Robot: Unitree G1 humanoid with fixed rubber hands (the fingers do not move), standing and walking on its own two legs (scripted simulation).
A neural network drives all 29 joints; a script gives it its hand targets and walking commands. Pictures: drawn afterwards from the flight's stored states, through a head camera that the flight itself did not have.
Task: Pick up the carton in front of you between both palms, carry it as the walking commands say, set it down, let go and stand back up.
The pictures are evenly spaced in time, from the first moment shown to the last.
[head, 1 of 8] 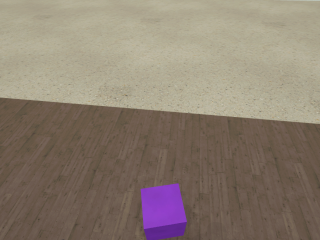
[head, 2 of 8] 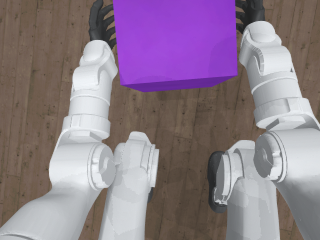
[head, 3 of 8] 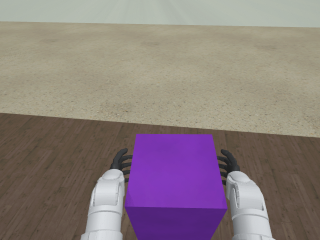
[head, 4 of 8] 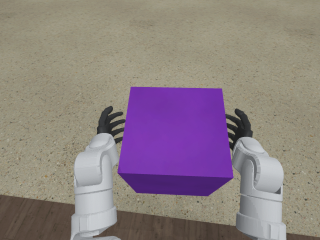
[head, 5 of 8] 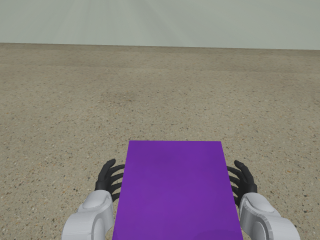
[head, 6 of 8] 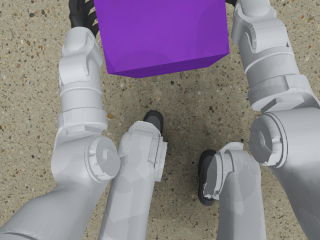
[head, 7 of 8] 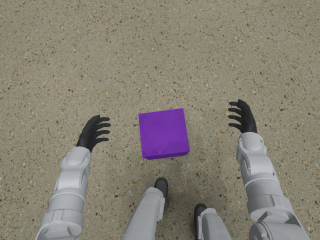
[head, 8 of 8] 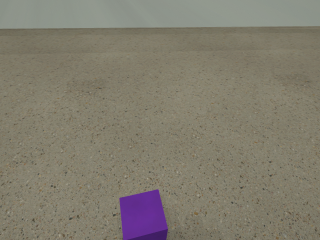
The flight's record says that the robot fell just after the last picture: no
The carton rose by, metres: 0.68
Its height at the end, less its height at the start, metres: -0.13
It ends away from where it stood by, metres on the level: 2.31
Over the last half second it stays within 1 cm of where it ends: yes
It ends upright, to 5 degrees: yes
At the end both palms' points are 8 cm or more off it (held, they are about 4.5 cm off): yes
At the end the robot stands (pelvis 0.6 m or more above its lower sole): yes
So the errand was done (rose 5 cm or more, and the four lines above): yes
